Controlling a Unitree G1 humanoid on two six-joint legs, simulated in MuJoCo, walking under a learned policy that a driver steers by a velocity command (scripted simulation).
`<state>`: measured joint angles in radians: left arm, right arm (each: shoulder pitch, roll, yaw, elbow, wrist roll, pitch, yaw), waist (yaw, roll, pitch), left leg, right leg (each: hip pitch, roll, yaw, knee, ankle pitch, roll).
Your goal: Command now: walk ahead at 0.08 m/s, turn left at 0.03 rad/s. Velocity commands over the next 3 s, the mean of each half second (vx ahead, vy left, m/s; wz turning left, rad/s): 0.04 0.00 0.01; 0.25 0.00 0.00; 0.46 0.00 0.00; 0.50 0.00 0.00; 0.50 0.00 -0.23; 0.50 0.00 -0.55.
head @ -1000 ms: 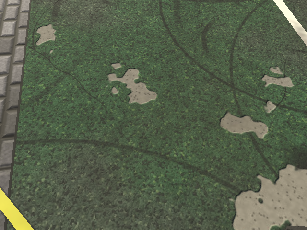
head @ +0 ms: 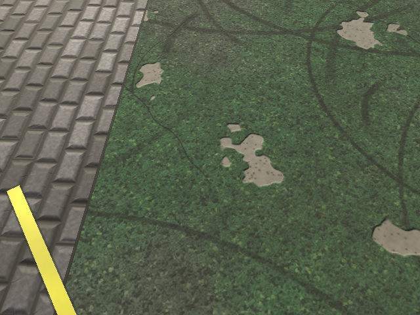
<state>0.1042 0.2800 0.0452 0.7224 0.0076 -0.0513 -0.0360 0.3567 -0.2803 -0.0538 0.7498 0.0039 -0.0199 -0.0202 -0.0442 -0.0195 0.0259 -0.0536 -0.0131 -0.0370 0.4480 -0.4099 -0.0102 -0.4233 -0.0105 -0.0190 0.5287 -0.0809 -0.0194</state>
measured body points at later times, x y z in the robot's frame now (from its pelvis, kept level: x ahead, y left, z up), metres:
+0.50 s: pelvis +0.06 +0.01 +0.00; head +0.07 +0.02 +0.45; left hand +0.18 +0.26 -0.12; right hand +0.14 -0.25 -0.12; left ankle +0.04 +0.14 -0.73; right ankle +0.09 -0.10 -0.73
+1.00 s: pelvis +0.18 -0.01 +0.02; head +0.20 -0.02 +0.47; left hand +0.15 +0.25 -0.12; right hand +0.33 -0.27 -0.10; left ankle +0.23 +0.14 -0.66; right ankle +0.09 -0.10 -0.73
